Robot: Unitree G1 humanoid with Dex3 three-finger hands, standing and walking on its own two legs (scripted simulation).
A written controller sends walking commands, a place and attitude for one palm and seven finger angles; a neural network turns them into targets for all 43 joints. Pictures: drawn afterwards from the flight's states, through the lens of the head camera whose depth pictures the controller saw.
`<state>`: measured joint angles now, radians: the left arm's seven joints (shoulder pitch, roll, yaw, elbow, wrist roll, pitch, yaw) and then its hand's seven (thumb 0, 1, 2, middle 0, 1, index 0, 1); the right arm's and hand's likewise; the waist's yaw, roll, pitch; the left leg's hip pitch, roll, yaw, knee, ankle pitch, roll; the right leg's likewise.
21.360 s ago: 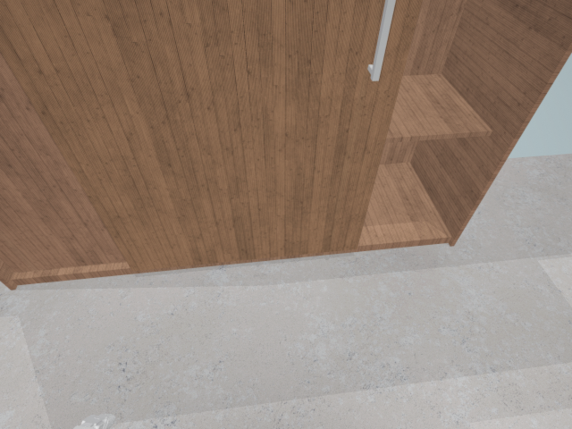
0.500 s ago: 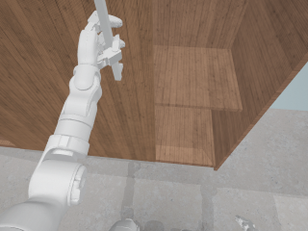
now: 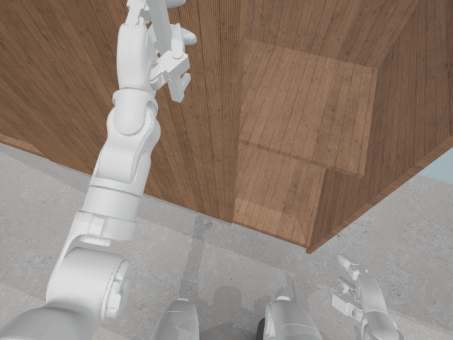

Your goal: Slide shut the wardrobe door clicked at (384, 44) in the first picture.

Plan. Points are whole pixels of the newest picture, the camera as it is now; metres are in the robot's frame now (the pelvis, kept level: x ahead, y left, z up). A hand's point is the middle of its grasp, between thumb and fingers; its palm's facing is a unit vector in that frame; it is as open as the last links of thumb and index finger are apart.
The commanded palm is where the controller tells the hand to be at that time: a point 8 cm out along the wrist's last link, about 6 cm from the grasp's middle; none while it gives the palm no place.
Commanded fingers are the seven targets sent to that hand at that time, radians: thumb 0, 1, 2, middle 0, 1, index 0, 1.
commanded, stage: step sideways, sliding the door along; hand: left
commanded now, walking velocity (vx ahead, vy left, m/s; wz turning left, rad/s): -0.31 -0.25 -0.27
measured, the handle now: (169, 24) +0.49 +0.17 +0.21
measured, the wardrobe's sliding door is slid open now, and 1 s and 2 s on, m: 0.33 0.00 0.00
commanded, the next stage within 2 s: stop walking and hold the door there in 1.30 s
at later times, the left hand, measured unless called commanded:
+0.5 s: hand (315, 92) +0.41 -0.04 +0.19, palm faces +0.07 -0.99 -0.10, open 6.2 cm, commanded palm +0.39 -0.03 +0.20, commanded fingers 0.00 0.90 0.90 -0.45 -1.40 -0.45 -1.40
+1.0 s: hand (444, 124) +0.38 -0.18 +0.20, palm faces +0.07 -0.99 -0.14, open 6.0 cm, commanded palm +0.35 -0.17 +0.21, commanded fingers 0.00 0.90 0.90 -0.45 -1.40 -0.45 -1.40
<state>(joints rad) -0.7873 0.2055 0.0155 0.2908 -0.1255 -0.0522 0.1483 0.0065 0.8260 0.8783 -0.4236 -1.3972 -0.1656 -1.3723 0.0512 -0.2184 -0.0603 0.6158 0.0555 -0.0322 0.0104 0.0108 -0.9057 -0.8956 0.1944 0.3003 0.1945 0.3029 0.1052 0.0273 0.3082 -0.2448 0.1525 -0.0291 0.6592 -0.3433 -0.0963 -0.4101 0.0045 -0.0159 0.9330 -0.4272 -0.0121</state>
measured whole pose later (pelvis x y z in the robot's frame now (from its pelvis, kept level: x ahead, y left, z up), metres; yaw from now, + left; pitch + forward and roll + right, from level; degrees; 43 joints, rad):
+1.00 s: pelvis -0.04 -0.27 +0.00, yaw -7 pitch -4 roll +3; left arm -0.55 0.21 0.11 0.17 -0.09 -0.06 0.16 0.00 0.79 0.82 -0.47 -1.40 -0.22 -1.38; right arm 0.07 -0.19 -0.03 0.65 0.05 0.02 0.01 0.01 -0.91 -0.90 0.19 0.30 0.19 0.30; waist 0.02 0.06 0.23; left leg -0.37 0.17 0.01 0.98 -0.48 -0.05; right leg -0.32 0.07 -0.07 0.65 -0.26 -0.15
